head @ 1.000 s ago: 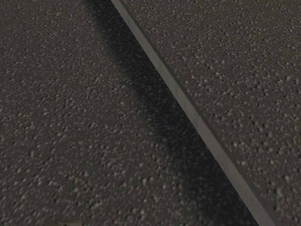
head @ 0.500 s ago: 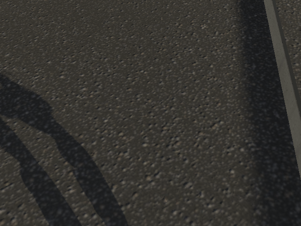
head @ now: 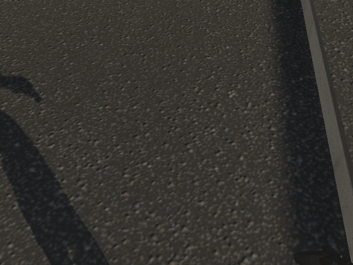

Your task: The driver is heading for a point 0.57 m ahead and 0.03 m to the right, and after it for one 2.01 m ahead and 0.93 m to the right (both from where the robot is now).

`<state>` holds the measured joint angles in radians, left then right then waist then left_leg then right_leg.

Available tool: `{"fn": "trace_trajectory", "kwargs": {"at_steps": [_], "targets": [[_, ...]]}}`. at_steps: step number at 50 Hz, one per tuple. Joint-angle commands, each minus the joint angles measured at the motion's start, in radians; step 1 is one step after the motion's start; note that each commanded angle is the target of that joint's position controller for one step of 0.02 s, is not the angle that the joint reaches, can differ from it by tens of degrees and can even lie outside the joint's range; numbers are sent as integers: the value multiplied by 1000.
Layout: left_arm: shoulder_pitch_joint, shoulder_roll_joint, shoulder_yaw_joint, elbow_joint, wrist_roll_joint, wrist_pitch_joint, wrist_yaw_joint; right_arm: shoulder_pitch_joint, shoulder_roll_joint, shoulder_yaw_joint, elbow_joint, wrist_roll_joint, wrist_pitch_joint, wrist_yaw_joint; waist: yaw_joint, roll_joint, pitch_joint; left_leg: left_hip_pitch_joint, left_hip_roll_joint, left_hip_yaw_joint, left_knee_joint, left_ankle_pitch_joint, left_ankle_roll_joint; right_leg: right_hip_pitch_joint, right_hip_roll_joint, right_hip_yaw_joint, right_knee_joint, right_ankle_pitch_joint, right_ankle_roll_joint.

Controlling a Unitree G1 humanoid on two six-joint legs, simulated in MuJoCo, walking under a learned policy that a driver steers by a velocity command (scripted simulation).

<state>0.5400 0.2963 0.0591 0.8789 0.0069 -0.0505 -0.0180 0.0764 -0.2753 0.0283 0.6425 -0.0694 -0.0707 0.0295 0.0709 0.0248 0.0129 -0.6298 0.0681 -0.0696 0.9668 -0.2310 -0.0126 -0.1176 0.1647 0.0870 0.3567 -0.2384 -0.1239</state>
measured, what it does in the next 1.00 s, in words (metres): walks ahead, turning right: left foot, then right foot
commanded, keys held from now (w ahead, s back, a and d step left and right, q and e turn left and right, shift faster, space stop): w+e+shift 0.32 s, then w+shift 0.04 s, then e+shift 0.44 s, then q+shift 0.20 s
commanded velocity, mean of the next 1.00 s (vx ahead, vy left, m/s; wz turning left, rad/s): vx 0.58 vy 0.00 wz -0.75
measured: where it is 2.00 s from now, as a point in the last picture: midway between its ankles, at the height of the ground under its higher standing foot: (227, 205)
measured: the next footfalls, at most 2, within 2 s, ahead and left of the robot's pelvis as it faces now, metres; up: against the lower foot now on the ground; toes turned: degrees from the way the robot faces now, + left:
left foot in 0.20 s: +0.40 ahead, +0.14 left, +0.00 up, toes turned -12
right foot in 0.58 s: +0.70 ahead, -0.18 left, +0.00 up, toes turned -30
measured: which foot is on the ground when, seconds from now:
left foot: up 0.00-0.18, down 0.20-0.58, up 0.60-1.00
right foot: down 0.00-0.18, up 0.20-0.56, down 0.58-1.00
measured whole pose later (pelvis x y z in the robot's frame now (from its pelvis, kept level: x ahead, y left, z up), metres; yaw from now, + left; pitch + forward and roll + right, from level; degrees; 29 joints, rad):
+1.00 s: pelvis +0.72 -0.11 -0.01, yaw -45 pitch +0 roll -2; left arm 0.21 0.28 0.04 0.69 0.03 0.01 -0.01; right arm 0.19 -0.29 0.00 0.69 -0.02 0.02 -0.02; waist 0.01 0.04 0.03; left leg -0.47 0.04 -0.04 0.65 -0.15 -0.01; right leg -0.24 0.21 0.19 0.52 -0.26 -0.08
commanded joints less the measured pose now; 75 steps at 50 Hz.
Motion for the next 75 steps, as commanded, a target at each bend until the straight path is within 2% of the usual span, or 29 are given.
{"fn": "trace_trajectory", "kwargs": {"at_steps": [1, 5, 8, 10, 11, 12, 14, 18, 24, 25, 27, 28, 29, 30, 31, 32, 34, 36, 40, 41, 42, 50, 53, 55, 58, 71, 72, 74, 75], "targets": [[-117, 159, 45, -105, -10, -35, -2, -137, -71, -2, -113, 22, -5, 14, -43, -57, 115, 135, -19, 69, -261, 213, -35, -279, -194, 279, -272, 87, -139], [-53, 182, 59, -82, -25, -37, -5, -187, -87, -9, -131, 35, -10, 2, 7, -63, 54, 239, -57, 70, -401, 342, -12, -116, -219, 292, -192, 398, -83], [-53, 226, 69, -75, -13, -29, 9, -13, -153, -44, -85, 33, -21, -25, -75, -60, -93, 473, -115, 78, -468, 139, 21, 3, -206, 273, 122, 744, -27], [-129, 155, 48, -115, -9, -46, 5, 393, -265, -97, -20, 9, -29, -67, -268, 29, -333, 938, 154, -161, -456, -251, 75, -241, -123, 184, 662, 411, -6], [-11, 12, 8, -155, -54, -41, 11, 381, -325, -114, -13, -20, -23, -64, -172, 318, -482, 1168, 447, -695, -614, -527, 185, -549, -31, 72, 968, -292, 23], [-93, 89, 7, -152, -24, -22, 18, 312, -269, -120, -15, 3, -9, -62, -173, 226, -376, 1047, 403, -767, -688, -638, 191, -668, -124, 26, 1039, -180, 4], [-258, 117, 18, -161, 7, -5, -1, 231, -132, -90, 4, 7, -11, -52, -167, 22, -119, 791, 300, -408, -690, -267, 156, -672, -201, -3, 967, -50, 13], [-350, 19, -6, -227, 29, 41, -42, 300, -60, -72, 106, 40, -44, -33, -95, 76, 3, 610, 224, -115, -749, 108, 121, -669, -260, -7, 906, -59, 29], [-463, 21, -30, -300, 32, 30, -81, 172, -130, -87, 120, 66, -66, -33, -21, 48, 69, 401, 89, 299, -737, 704, 51, -333, -148, -222, 357, 315, 55], [-400, 69, -2, -288, -54, 8, -65, 113, -264, -130, 67, 100, -57, -60, 0, 87, 14, 449, 85, 277, -662, 857, 42, -263, -128, -199, 366, 310, 68], [-289, 150, 30, -272, -40, 8, -60, 97, -305, -149, 44, 112, -40, -82, 73, 96, -78, 490, 122, 256, -462, 1038, 28, -97, -88, -194, 313, 278, 28], [-153, 206, 62, -240, -30, 20, -50, 97, -285, -147, 36, 114, -30, -83, 133, 73, -147, 455, 117, 242, -257, 995, 16, 78, -75, -169, 277, 332, -12], [-92, 234, 80, -212, -33, 34, -33, 143, -206, -127, 41, 110, -29, -76, 130, -47, -148, 281, 41, 228, 20, 418, -30, 273, -111, -81, 211, 436, -49], [-141, 294, 80, -242, -24, 43, -4, 169, -80, -90, 22, 48, -32, -60, 54, -350, -118, 57, -124, 232, 461, -403, -66, 363, -236, 136, 227, 913, -124], [-208, 333, 71, -330, 37, 19, -13, 370, -125, -75, -26, 61, -46, -43, -40, -338, -440, -113, -171, -25, 707, -453, -77, 586, -504, 630, 156, 899, -374], [-277, 297, 79, -376, 19, 23, -20, 291, -232, -91, -28, 71, -51, -38, 5, -126, -503, -95, -121, -107, 648, -337, -51, 528, -479, 674, 52, 553, -361], [-376, 227, 62, -388, -32, 10, -19, 179, -223, -95, -43, 63, -34, -56, -69, 69, -252, -98, -58, -98, 458, -243, -50, 228, -365, 563, -4, 351, -269], [-419, 218, 62, -390, -22, 13, -8, 168, -228, -103, -43, 55, -10, -67, -114, 48, -144, -4, -48, -96, 347, -233, -69, -8, -309, 458, -19, 564, -242], [-406, 205, 66, -355, -31, 44, 40, 77, -126, -83, -74, 46, 2, -69, -114, 17, -151, 95, -100, -55, 21, -117, -103, -182, -194, 332, 40, 747, -166], [-338, 205, 57, -294, 27, 59, 29, 210, -99, -56, -14, 18, 59, -57, -123, -41, -173, 131, -44, 22, 23, -48, -77, -139, -182, 205, 92, 881, -116], [-317, 155, 46, -290, 19, 61, 22, 214, -95, -54, -5, 21, 79, -54, -98, -55, -194, 168, -45, 42, -19, 19, -65, -156, -158, 177, 104, 910, -80], [-324, 91, -1, -228, 24, 53, 21, 113, -92, -53, 0, 49, 69, -43, -70, -94, -79, 424, -45, 37, -455, 117, 44, -180, -249, 213, 135, 398, -4], [-172, 108, 9, -218, 30, 72, 53, 130, -247, -102, -9, 54, 73, -29, -14, 223, -90, 466, 257, -452, -579, 647, 292, -252, -15, -46, 446, -233, 97], [-310, 132, 14, -250, 25, 77, 53, 258, -226, -116, 28, 60, 85, -14, -89, 128, -71, 522, 223, -548, -650, 464, 302, -386, -28, -8, 646, -373, 114], [-395, 98, 23, -260, -12, 87, 67, 111, -198, -124, -48, 89, 55, -63, -73, 70, -78, 470, 122, -471, -675, 56, 205, -438, -77, 88, 730, -222, 170], [-358, 110, 43, -185, -31, 13, 35, 89, -212, -176, -109, 107, 123, -79, -55, 169, -112, 390, -36, -531, -642, -42, 128, -86, -79, 55, 7, 31, 150], [-338, 141, 54, -176, -25, 15, 39, 101, -186, -167, -113, 109, 124, -77, -59, 123, -130, 307, -83, -490, -579, -164, 91, 31, -166, 91, -55, 78, 119], [-415, 226, 67, -202, 46, 27, 40, 146, -166, -164, -139, 104, 113, -63, -120, -285, -88, 32, -240, -173, -134, -362, 7, 30, -515, 457, -123, 121, -94], [-481, 168, 54, -232, 50, 22, 46, 154, -245, -184, -118, 92, 106, -56, -130, -228, -51, -1, -154, -146, 23, -293, -26, -12, -531, 395, -121, 153, -110]]}}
